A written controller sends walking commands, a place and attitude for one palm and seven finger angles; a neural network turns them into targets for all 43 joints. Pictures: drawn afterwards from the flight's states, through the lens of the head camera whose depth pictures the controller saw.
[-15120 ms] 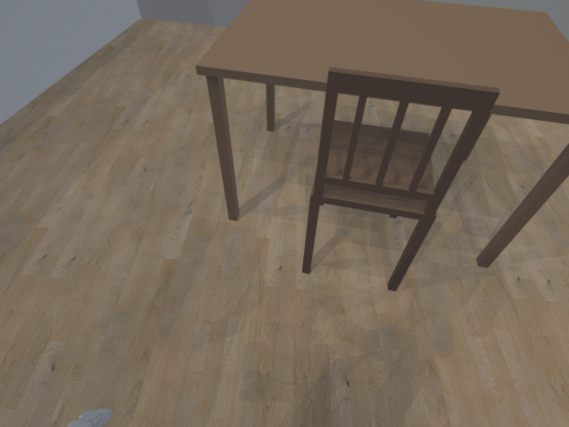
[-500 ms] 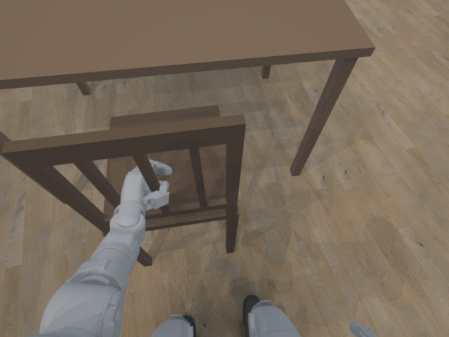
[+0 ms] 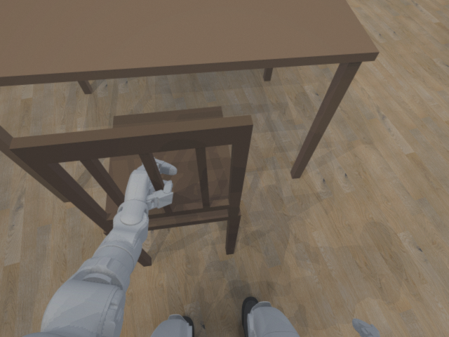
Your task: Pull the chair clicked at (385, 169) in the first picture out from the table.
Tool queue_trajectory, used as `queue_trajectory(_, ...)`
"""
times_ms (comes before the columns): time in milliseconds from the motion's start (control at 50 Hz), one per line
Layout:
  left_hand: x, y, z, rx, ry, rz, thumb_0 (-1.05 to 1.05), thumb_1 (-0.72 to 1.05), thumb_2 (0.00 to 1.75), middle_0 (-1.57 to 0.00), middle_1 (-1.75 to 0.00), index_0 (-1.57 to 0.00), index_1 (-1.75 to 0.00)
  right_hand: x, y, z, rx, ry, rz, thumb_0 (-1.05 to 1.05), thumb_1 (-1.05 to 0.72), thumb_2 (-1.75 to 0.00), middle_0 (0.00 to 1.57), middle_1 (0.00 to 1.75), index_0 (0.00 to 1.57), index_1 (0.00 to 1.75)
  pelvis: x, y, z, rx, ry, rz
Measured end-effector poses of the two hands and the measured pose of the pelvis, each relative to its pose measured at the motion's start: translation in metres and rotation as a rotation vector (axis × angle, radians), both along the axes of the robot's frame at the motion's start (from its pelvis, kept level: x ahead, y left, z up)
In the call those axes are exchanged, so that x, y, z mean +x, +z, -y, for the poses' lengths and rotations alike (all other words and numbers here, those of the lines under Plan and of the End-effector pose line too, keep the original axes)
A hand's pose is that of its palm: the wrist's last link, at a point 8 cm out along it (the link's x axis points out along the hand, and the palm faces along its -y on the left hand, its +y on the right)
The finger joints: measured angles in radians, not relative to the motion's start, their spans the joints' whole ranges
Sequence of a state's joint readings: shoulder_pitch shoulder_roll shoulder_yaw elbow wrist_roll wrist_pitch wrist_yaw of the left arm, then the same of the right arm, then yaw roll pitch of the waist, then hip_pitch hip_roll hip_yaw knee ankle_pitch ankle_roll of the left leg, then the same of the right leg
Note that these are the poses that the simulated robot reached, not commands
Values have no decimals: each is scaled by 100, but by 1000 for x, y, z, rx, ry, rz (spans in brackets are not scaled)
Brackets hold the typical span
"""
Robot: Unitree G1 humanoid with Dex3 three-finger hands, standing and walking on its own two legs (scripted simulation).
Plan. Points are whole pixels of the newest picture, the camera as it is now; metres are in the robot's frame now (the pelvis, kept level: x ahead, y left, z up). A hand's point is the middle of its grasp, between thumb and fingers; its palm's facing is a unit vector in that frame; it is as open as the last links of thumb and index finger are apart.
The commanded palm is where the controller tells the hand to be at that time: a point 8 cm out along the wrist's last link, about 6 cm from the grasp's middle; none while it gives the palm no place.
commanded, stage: step backward, pulling the chair out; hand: left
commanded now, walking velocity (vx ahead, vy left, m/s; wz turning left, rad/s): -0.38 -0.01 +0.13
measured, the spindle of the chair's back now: (158, 185) +0.42 +0.13 -0.06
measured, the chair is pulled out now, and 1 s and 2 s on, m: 0.13 0.14 0.16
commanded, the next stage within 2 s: stop walking, hand still on the chair in 0.80 s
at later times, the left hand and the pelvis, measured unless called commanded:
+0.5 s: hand (168, 193) +0.39 +0.10 -0.05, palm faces -0.04 -0.98 -0.21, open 5.2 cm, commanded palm +0.39 +0.16 -0.05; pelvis +0.00 -0.01 +0.00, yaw +0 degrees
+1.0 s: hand (168, 194) +0.39 +0.10 -0.05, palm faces -0.03 -0.98 -0.21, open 5.2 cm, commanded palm +0.37 +0.16 -0.03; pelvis +0.00 -0.01 +0.00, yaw +0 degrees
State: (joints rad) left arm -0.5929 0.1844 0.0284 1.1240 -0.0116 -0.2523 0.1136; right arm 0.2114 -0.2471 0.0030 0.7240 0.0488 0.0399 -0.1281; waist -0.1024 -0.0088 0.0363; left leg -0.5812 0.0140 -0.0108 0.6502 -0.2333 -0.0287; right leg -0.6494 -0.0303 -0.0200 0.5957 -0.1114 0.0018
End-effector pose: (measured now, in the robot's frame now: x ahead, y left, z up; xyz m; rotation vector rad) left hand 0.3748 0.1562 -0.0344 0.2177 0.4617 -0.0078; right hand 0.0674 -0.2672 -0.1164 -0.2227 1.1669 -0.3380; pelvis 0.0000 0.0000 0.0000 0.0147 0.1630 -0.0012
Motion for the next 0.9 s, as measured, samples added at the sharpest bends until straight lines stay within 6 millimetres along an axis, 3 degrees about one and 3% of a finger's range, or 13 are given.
queue_trajectory(200,0,0,0,4,9,2,5,70,83,-35,-117,-50,-145,-3,-6,-4,24,-3,-5,1,-91,-89,21,30,20,30,-1,-2,3,1,-2,0)
queue_trajectory(520,0,0,1,6,19,0,5,70,84,-35,-118,-50,-145,-11,-2,8,-2,-11,-17,1,-91,-89,21,30,20,30,-5,-1,5,2,0,4)
queue_trajectory(900,0,0,1,8,20,-1,5,69,83,-35,-119,-50,-145,-1,-3,5,12,-3,-2,1,-91,-89,21,30,20,30,-2,-1,8,1,0,2)
